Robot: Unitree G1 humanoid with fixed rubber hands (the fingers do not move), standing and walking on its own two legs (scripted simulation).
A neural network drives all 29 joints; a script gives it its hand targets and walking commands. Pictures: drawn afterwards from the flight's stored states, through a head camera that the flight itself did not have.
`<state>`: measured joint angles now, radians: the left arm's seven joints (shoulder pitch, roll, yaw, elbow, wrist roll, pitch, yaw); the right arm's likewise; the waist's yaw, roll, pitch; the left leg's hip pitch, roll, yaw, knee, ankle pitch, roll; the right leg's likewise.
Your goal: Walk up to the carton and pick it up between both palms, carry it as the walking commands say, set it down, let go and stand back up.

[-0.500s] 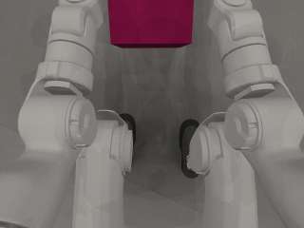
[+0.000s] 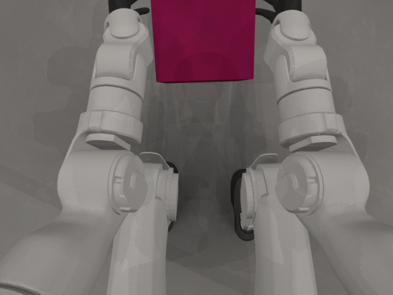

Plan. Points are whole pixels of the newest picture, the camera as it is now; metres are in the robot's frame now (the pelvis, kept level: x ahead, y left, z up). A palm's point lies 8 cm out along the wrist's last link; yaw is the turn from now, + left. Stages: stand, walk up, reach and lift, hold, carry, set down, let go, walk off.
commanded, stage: reach and lift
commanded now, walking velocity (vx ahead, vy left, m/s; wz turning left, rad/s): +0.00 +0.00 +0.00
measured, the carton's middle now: (201, 24) +0.56 +0.03 -0.21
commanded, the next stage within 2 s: none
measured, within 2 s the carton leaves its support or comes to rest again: neither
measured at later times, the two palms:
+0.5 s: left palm (112, 11) +0.51 +0.14 -0.05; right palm (311, 9) +0.52 -0.10 -0.04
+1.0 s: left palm out of the picture +0.49 +0.14 +0.03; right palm (352, 1) +0.50 -0.10 +0.03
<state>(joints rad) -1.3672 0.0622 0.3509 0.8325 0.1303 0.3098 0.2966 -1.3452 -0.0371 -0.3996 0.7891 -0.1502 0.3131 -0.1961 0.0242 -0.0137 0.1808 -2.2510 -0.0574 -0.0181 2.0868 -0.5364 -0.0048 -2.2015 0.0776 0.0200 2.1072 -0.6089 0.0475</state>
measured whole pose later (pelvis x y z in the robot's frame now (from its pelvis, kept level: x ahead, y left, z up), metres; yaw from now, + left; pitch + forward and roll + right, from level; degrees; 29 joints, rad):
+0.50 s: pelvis +0.00 +0.00 +0.05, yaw +0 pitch +42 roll -1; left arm -1.24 -0.03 0.46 0.74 0.25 0.35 0.25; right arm -1.24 0.04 -0.46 0.73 -0.23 0.35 -0.20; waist 0.02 -0.02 0.03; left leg -2.15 -0.05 -0.02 1.92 -0.50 -0.01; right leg -2.11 0.09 0.03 1.94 -0.56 0.04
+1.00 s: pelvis +0.00 +0.00 +0.09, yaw +0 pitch +39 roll -1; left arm -1.14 -0.09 0.48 0.73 0.29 0.37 0.26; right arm -1.13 0.09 -0.49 0.72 -0.28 0.36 -0.19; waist 0.01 -0.01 -0.06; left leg -1.98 -0.06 -0.03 1.78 -0.48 -0.01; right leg -1.95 0.08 0.04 1.80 -0.54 0.04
